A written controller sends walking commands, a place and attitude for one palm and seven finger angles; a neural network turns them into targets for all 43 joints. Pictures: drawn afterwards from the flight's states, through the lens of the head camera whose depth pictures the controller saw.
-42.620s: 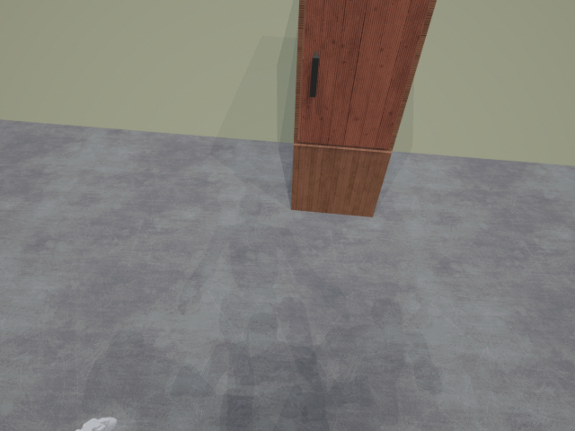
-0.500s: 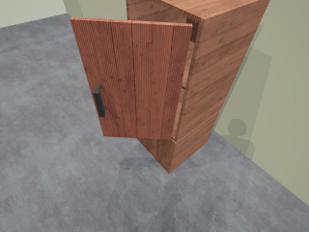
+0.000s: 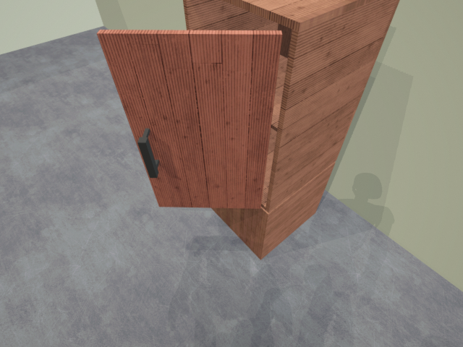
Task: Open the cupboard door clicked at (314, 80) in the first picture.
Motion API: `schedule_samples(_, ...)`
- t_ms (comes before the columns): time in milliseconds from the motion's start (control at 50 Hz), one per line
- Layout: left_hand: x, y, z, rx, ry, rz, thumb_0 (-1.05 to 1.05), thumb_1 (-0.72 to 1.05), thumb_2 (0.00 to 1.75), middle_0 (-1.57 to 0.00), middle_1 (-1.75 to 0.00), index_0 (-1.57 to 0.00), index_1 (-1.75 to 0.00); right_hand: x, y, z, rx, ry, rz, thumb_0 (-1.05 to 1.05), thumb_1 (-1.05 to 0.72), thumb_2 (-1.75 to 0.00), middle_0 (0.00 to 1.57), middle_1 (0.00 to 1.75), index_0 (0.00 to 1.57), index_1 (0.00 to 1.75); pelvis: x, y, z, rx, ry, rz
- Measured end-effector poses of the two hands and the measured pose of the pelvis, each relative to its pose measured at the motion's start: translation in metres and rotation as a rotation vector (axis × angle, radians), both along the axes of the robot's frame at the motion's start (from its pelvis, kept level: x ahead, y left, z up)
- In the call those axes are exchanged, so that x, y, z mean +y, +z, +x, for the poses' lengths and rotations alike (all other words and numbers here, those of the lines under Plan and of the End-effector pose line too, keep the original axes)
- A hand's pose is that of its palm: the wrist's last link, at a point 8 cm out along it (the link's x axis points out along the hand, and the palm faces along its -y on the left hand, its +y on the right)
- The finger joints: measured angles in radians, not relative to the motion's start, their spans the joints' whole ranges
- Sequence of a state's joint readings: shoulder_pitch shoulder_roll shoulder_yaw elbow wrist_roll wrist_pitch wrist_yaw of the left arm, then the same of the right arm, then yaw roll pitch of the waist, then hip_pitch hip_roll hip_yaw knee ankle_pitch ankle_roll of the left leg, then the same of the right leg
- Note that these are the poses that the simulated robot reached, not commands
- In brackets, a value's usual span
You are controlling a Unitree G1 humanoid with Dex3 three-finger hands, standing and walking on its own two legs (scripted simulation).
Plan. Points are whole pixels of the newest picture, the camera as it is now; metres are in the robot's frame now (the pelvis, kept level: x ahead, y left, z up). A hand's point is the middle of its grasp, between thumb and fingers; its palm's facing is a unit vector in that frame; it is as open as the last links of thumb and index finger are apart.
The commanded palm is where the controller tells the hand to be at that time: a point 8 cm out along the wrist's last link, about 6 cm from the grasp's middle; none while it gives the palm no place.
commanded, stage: look again from close up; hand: left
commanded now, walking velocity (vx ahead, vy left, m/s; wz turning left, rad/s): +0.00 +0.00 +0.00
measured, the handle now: (150, 153) +0.58 +0.25 -0.05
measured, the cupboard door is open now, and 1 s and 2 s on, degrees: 48 48 48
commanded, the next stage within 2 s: shuffle to correct the standing spot in 0.02 s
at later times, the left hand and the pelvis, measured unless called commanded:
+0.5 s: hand out of the picture +0.00 +0.19 -0.19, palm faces +0.05 -0.98 -0.20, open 7.3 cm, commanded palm none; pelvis +0.03 +0.01 -0.01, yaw +0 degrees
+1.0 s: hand out of the picture +0.08 +0.16 -0.16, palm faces +0.02 -0.97 -0.25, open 7.3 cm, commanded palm none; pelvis +0.02 -0.02 +0.00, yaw +1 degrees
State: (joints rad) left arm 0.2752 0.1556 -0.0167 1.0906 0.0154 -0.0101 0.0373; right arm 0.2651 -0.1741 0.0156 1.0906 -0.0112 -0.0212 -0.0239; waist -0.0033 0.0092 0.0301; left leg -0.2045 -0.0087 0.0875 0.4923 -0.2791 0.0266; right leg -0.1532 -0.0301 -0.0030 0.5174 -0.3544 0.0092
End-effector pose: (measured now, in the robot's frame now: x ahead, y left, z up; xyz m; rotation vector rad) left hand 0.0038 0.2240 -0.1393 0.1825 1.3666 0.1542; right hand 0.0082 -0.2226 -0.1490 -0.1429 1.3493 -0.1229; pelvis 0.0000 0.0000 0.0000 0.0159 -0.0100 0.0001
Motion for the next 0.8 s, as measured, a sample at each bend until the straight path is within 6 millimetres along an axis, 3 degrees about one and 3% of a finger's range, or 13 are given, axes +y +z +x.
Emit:
schedule_samples(260,-0.014,-0.008,-0.006,0.026,0.021,-0.034,0.01,0.91,0.90,-0.20,-0.30,-0.20,-0.30,-0.019,0.006,0.023,-0.015,0.022,-0.036,0.01,-0.91,-0.90,0.20,0.30,0.20,0.30,-0.011,-0.001,0.008,0.003,0.002,-0.007)
schedule_samples(460,0.010,-0.018,-0.010,0.086,0.078,-0.028,0.01,0.91,0.90,-0.20,-0.30,-0.20,-0.30,-0.002,0.007,0.048,-0.014,0.039,-0.063,0.01,-0.91,-0.90,0.20,0.30,0.20,0.30,0.008,-0.008,0.032,0.003,0.007,-0.006)
schedule_samples(600,0.025,-0.009,0.024,0.056,0.048,0.009,0.01,0.91,0.90,-0.20,-0.30,-0.20,-0.30,0.010,0.007,0.046,0.003,0.018,-0.050,0.01,-0.92,-0.90,0.20,0.30,0.20,0.30,0.012,-0.002,0.033,0.000,0.004,-0.002)
schedule_samples(800,0.013,0.001,0.068,-0.071,-0.009,0.047,0.01,0.91,0.90,-0.20,-0.30,-0.20,-0.30,-0.010,-0.001,0.058,-0.043,-0.003,-0.021,0.01,-0.92,-0.90,0.20,0.30,0.20,0.30,-0.003,-0.004,0.037,0.011,0.013,-0.011)
